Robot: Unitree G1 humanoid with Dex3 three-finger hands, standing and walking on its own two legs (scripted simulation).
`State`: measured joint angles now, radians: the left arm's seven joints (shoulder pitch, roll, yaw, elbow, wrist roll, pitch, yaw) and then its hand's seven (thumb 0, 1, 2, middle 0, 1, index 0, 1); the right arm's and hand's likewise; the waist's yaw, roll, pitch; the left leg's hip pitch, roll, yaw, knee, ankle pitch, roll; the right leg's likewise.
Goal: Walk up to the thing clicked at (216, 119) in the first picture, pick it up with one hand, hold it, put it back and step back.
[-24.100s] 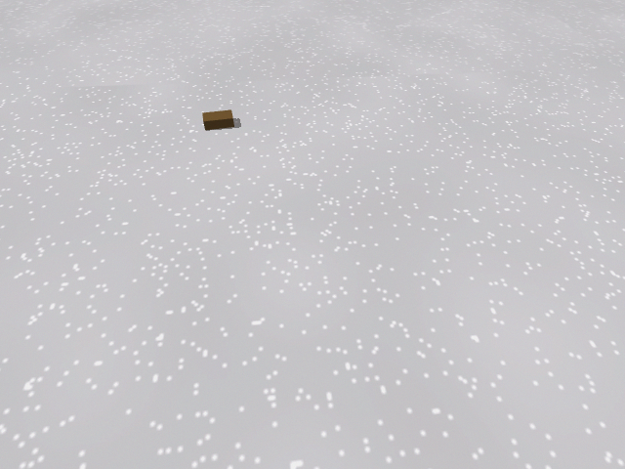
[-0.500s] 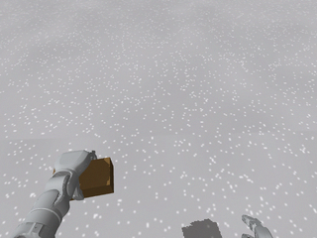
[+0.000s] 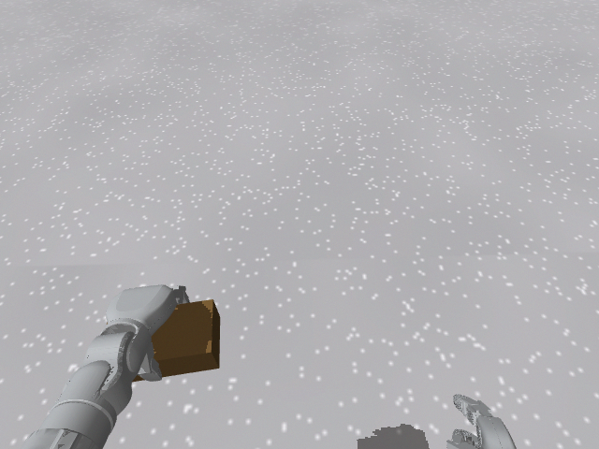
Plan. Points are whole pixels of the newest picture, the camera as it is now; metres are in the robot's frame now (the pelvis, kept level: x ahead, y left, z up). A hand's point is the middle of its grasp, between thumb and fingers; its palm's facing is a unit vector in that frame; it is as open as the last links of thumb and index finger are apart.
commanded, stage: hold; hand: left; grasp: from above
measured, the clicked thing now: (163, 341) +0.30 +0.22 -0.08
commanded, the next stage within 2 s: crouch in 0.94 s
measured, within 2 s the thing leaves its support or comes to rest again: neither
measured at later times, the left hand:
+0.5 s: hand (151, 339) +0.28 +0.22 -0.04, palm faces -0.46 -0.07 -0.88, open 11.7 cm
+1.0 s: hand (152, 332) +0.29 +0.22 -0.04, palm faces -0.46 -0.07 -0.89, open 11.7 cm
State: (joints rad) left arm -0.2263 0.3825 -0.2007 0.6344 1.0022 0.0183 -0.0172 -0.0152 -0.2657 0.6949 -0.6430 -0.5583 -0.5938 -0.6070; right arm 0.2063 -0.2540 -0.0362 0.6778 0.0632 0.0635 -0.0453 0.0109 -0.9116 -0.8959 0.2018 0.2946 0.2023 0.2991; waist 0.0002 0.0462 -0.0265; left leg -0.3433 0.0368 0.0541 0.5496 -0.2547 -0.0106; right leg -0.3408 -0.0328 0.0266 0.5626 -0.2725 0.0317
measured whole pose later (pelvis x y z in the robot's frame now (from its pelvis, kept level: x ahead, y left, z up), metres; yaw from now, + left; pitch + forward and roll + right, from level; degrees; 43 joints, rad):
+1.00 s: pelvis +0.00 +0.00 +0.01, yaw +0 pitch +1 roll +0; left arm -0.22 0.39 -0.19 0.62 1.00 0.01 -0.04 -0.01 -0.27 0.69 -0.64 -0.56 -0.59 -0.61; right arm 0.19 -0.25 -0.03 0.67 0.07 0.08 -0.06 0.01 -0.91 -0.90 0.20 0.29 0.20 0.30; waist 0.01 0.05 -0.01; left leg -0.27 0.04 0.06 0.47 -0.23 -0.01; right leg -0.27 -0.03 0.03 0.49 -0.25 0.03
